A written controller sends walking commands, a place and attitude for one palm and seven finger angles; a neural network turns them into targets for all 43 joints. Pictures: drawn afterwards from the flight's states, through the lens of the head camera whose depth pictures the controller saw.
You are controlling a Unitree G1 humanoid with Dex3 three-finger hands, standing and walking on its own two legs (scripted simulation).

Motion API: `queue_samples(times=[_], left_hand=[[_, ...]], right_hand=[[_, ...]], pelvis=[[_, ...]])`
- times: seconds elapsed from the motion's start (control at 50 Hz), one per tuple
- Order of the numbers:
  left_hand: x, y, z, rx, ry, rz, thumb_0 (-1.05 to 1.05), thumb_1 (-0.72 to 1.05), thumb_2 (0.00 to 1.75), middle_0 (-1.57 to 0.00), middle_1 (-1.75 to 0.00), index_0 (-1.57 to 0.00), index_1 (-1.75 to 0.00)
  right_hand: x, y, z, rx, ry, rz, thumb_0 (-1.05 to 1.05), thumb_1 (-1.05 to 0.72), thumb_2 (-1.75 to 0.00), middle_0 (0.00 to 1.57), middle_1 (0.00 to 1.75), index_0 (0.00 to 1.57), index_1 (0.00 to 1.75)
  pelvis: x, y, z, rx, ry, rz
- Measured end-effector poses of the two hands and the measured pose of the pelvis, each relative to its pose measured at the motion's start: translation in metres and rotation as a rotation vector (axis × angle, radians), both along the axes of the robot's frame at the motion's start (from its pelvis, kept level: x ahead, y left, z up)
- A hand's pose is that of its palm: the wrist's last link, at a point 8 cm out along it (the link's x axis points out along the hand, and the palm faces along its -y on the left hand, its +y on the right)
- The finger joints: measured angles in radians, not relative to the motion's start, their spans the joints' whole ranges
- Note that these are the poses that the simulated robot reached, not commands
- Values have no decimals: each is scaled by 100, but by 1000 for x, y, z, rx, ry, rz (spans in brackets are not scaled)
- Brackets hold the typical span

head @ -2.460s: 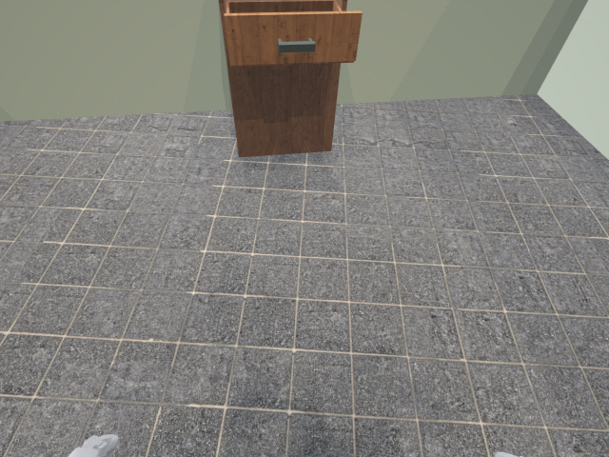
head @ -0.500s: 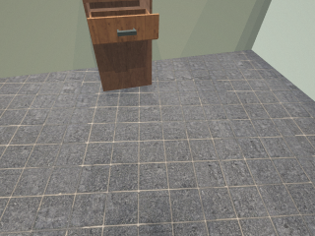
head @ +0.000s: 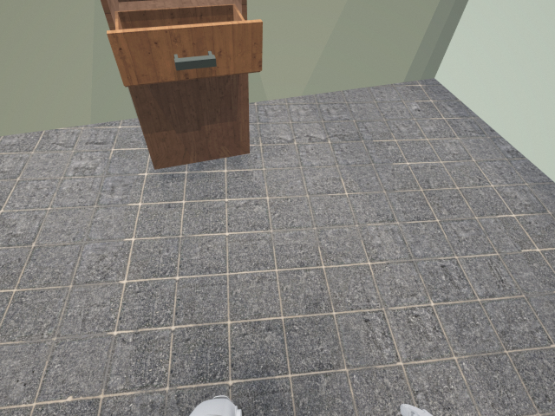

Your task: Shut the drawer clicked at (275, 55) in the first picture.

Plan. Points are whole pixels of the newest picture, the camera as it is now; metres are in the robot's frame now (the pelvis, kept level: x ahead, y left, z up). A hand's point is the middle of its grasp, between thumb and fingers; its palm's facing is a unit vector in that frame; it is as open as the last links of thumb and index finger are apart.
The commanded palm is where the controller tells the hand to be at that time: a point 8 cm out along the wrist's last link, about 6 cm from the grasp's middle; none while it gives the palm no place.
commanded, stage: walk to a spot facing it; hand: left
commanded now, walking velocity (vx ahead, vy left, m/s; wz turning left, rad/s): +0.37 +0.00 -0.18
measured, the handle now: (194, 59) +1.05 +0.36 -0.04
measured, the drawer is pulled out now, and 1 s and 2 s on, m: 0.30 0.30 0.30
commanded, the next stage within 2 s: turn to face it in 1.14 s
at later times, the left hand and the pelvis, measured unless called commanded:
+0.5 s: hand (214, 306) +0.32 +0.15 -0.15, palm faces -0.09 -0.97 -0.21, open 7.4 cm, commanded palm none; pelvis +0.21 -0.02 +0.01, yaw -5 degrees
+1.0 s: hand (204, 262) +0.43 +0.20 -0.17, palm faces -0.05 -0.99 -0.14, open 7.4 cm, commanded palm none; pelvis +0.43 +0.02 +0.02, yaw -8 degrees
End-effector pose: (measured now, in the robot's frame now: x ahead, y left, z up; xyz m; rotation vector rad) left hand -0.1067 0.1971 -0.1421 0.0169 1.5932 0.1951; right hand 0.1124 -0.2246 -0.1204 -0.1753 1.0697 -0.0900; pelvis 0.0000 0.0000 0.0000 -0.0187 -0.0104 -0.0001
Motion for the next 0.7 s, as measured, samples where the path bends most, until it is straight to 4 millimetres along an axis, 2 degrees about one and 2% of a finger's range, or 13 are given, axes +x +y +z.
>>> queue_samples(times=[0.04,0.08,0.14,0.2,0.3,0.38,0.44,0.5,0.54,0.6,0.7], left_hand=[[26,16,-10,1,0,-17,1,91,90,-20,-30,-20,-30],[62,31,-11,17,-37,-49,1,91,90,-20,-30,-20,-30],[130,49,-3,43,-145,-91,1,91,90,-20,-30,-19,-30],[198,57,10,61,-262,-124,1,91,90,-20,-30,-19,-30],[293,50,28,67,-381,-188,0,91,90,-20,-30,-19,-30],[358,32,34,67,-418,-254,0,91,90,-20,-30,-19,-30],[401,14,30,73,-451,-293,0,91,90,-20,-30,-19,-30],[425,1,26,75,-478,-285,0,91,90,-20,-30,-19,-30],[428,-4,26,68,-455,-266,0,91,90,-20,-30,-19,-30],[427,1,28,91,-396,-230,-1,94,90,-20,-30,-20,-30],[419,10,23,73,-262,-204,0,94,90,-20,-30,-20,-30]], right_hand=[[20,7,-2,-13,-41,-16,1,-92,-90,20,29,20,30],[25,12,-1,-11,-32,-43,1,-91,-90,20,29,20,30],[17,19,2,-6,32,-87,0,-92,-90,20,29,20,30],[9,9,6,-30,94,-147,-1,-95,-90,20,29,20,30],[-6,1,4,-15,220,-199,-1,-95,-90,20,29,20,30],[-14,-2,-3,21,310,-255,0,-93,-90,20,29,20,30],[-14,-7,-14,52,379,-285,0,-92,-90,20,29,20,30],[1,-12,-20,72,435,-281,1,-92,-90,20,29,20,30],[26,-17,-16,70,428,-272,1,-92,-90,20,29,20,30],[77,-25,-8,58,358,-257,1,-91,-90,19,29,20,30],[175,-31,4,29,218,-220,1,-92,-90,19,29,19,30]], pelvis=[[17,9,-7,2,-9,-15],[33,13,-5,14,-14,-32],[55,17,5,21,-12,-40],[78,19,14,28,-3,-50],[117,16,21,39,1,-68],[153,4,20,46,0,-86],[182,-12,11,47,-3,-95],[206,-23,6,26,-10,-95],[222,-27,10,17,-9,-95],[247,-29,18,8,-1,-94],[291,-24,23,-2,10,-88]])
